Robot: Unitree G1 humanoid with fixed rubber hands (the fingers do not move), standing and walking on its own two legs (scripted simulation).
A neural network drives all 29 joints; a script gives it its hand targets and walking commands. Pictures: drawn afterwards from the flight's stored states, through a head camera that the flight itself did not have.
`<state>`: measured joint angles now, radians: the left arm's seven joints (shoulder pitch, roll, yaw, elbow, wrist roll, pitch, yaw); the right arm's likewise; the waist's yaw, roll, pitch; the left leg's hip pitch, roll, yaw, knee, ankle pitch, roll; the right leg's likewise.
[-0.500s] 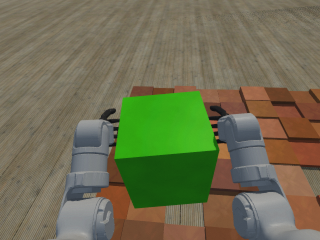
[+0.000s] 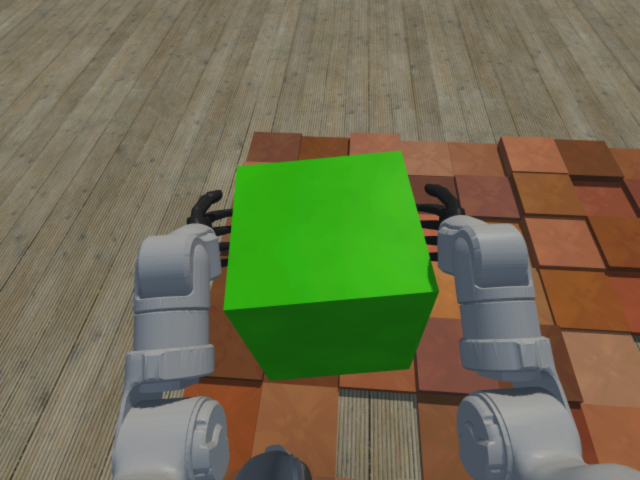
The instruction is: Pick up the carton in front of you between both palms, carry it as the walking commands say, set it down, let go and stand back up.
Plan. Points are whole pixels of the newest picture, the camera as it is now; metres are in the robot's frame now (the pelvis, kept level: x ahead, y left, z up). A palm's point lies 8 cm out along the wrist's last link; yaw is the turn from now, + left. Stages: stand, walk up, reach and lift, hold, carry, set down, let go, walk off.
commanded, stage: carry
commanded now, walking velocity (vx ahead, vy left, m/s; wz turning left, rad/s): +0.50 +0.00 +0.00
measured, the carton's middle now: (329, 275) +0.37 +0.00 +0.01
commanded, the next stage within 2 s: none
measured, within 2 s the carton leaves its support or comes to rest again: neither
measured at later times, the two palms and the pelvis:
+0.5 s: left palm (243, 42) +0.66 +0.10 +0.19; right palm (443, 37) +0.67 -0.19 +0.18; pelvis +0.28 -0.04 +0.00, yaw +0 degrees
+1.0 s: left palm (250, 15) +0.96 +0.13 +0.10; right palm (391, 8) +0.95 -0.17 +0.11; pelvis +0.59 -0.02 +0.01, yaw +1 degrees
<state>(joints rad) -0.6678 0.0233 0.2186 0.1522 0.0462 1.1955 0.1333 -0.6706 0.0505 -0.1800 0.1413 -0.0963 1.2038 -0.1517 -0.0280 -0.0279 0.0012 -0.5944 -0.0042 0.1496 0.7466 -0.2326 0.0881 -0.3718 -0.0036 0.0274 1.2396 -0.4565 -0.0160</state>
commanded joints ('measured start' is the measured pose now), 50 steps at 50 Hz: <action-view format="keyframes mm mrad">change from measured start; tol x32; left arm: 1 -766 -1192 -627 -179 -431 -11 -245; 22 -814 -857 -455 -43 -359 161 -214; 50 -779 -1186 -639 -234 -396 -4 -202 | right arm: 1 -778 1126 634 -230 510 -36 243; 35 -811 1113 411 89 377 106 223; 50 -799 1161 625 -232 541 -9 272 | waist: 1 -45 92 -552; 22 109 -253 -587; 50 -24 135 -526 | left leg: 1 783 296 -548 -275 309 153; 17 680 167 -182 -160 325 55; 24 -323 31 -134 576 -329 -69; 36 92 -13 18 -162 132 -73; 39 584 -39 69 -328 180 -46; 41 1112 374 -531 -253 268 124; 50 828 273 -283 -406 240 122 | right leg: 1 -431 -44 41 113 38 -28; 17 -110 -12 -93 -874 545 -24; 22 835 -360 429 -761 511 -250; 31 513 -204 151 -919 355 -182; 38 436 -161 -87 -699 1024 -69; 41 -250 30 -52 -30 -84 13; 50 -411 -47 -87 -206 43 19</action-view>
